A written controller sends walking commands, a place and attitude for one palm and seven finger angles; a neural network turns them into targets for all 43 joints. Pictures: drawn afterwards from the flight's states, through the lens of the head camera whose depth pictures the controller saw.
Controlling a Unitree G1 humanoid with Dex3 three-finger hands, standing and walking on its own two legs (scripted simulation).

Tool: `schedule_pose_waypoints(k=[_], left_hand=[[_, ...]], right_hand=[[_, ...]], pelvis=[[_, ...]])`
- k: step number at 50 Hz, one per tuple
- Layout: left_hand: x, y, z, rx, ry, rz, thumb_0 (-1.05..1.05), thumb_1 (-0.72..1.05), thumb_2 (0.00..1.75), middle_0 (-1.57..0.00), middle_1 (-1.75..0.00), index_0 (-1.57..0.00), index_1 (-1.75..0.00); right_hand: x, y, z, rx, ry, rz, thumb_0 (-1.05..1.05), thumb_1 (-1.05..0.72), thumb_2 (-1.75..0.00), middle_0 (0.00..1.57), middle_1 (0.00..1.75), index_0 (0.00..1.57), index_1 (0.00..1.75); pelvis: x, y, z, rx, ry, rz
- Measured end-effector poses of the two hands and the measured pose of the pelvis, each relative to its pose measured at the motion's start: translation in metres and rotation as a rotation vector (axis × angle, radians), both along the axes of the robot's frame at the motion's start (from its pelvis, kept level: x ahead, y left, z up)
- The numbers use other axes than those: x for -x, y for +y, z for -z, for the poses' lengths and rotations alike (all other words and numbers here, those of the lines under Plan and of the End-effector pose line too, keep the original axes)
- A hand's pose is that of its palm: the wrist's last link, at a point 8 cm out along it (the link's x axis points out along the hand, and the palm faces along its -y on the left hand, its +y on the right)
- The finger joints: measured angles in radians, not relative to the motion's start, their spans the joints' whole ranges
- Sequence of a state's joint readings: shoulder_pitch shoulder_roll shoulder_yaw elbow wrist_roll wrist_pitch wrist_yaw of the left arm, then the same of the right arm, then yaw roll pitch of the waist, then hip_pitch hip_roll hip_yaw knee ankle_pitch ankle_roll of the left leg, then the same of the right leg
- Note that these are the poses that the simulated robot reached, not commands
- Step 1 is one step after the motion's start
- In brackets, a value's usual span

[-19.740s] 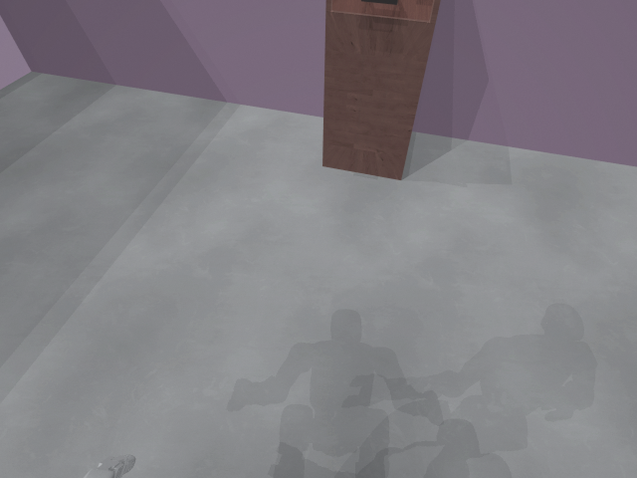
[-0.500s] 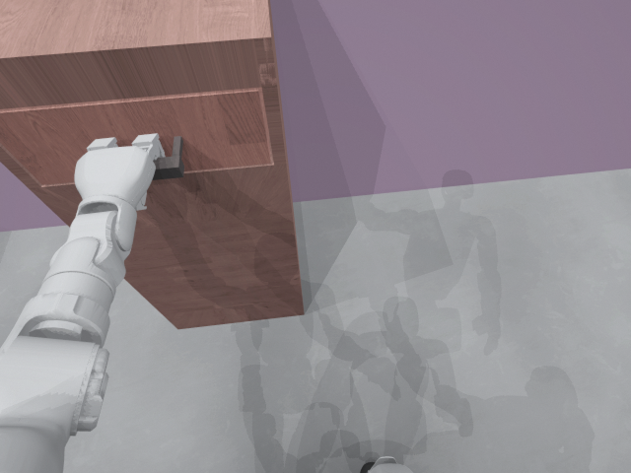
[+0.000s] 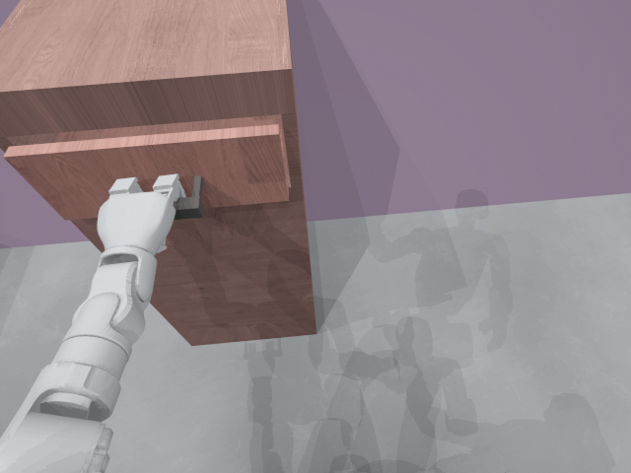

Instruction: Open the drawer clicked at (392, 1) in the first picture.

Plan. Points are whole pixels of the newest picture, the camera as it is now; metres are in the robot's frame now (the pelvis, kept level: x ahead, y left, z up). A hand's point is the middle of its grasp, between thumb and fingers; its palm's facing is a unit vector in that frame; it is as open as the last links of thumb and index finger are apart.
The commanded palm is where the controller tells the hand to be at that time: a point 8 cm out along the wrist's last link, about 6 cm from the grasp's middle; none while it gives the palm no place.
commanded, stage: pull the drawer open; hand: left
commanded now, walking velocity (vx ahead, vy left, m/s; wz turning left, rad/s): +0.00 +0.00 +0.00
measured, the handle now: (158, 198) +0.47 +0.24 +0.05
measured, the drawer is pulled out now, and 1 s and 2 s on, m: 0.03 0.13 0.19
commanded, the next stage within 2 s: none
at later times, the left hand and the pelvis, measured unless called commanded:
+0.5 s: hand (154, 240) +0.41 +0.24 +0.03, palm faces -0.05 -0.01 -1.00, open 5.6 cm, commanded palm +0.37 +0.23 +0.08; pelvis -0.02 -0.01 +0.00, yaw +0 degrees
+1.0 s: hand (146, 304) +0.32 +0.22 +0.03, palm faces +0.04 -0.05 -1.00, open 5.6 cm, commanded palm +0.30 +0.23 +0.08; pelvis -0.01 +0.00 +0.00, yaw +1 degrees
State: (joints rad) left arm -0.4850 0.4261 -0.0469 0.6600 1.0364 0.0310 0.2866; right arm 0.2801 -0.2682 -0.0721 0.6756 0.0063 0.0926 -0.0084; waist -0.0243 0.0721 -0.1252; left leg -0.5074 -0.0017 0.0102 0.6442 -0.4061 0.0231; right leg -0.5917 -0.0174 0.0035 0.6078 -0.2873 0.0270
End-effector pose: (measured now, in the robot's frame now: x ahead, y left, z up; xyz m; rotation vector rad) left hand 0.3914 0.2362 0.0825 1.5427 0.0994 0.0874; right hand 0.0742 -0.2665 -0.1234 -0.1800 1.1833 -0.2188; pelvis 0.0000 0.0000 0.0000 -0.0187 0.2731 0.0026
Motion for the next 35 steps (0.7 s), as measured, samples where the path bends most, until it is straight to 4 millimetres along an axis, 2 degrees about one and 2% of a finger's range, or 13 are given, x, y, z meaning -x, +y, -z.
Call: schedule_pose_waypoints(k=[5, 10, 15, 23, 27, 31, 35], left_hand=[[-0.002, 0.0, -0.001, -0.019, 0.009, -0.003, 0.0, 0.74, 0.83, -0.34, -1.35, -0.37, -1.35], [-0.003, 0.0, -0.002, -0.029, 0.038, -0.012, 0.0, 0.72, 0.83, -0.37, -1.35, -0.38, -1.35], [-0.004, 0.0, -0.004, -0.025, 0.055, -0.013, 0.0, 0.72, 0.82, -0.38, -1.35, -0.39, -1.35], [-0.003, 0.0, -0.003, -0.024, 0.047, -0.007, 0.0, 0.73, 0.82, -0.37, -1.35, -0.38, -1.35], [0.004, -0.001, -0.002, -0.013, 0.029, -0.004, 0.01, 0.74, 0.8, -0.34, -1.35, -0.37, -1.35], [0.018, -0.003, -0.002, 0.005, 0.006, 0.003, 0.02, 0.74, 0.79, -0.32, -1.35, -0.37, -1.35], [0.035, -0.004, 0.0, 0.018, -0.016, 0.008, 0.03, 0.75, 0.79, -0.3, -1.35, -0.37, -1.34]], right_hand=[[-0.021, 0.003, 0.001, 0.012, -0.023, -0.056, 0.01, -0.9, -0.89, 0.2, 0.3, 0.2, 0.3], [-0.025, 0.003, 0.002, 0.011, -0.046, -0.067, 0.01, -0.9, -0.89, 0.2, 0.3, 0.2, 0.3], [-0.009, -0.001, 0.004, 0.014, -0.028, -0.052, 0.01, -0.9, -0.89, 0.2, 0.3, 0.2, 0.3], [0.041, -0.015, 0.009, 0.026, 0.061, 0.001, 0.01, -0.9, -0.89, 0.2, 0.3, 0.2, 0.3], [0.06, -0.019, 0.008, 0.024, 0.087, 0.047, 0.01, -0.9, -0.89, 0.2, 0.3, 0.2, 0.3], [0.064, -0.02, 0.004, 0.017, 0.08, 0.076, 0.01, -0.9, -0.89, 0.2, 0.3, 0.2, 0.3], [0.049, -0.017, 0.0, 0.013, 0.035, 0.074, 0.01, -0.91, -0.89, 0.2, 0.3, 0.2, 0.3]], pelvis=[[0.004, -0.002, 0.001, -0.003, -0.008, -0.021], [0.009, -0.006, 0.002, -0.006, -0.008, -0.027], [0.015, -0.01, 0.003, -0.01, -0.008, -0.025], [0.024, -0.015, 0.005, -0.014, 0.001, -0.01], [0.023, -0.014, 0.004, -0.014, 0.002, 0.009], [0.019, -0.012, 0.001, -0.014, -0.009, 0.024], [0.016, -0.009, -0.002, -0.012, -0.03, 0.03]])
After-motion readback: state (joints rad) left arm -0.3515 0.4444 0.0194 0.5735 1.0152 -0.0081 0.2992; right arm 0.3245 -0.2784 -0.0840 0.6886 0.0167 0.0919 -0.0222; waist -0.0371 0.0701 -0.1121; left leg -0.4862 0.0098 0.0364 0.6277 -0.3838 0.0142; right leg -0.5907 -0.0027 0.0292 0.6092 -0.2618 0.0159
